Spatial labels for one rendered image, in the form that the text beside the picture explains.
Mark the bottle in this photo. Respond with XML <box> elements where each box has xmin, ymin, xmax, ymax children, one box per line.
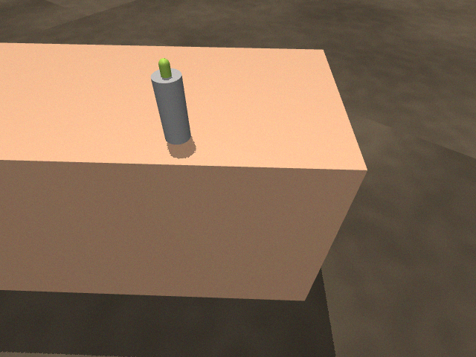
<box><xmin>151</xmin><ymin>58</ymin><xmax>191</xmax><ymax>145</ymax></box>

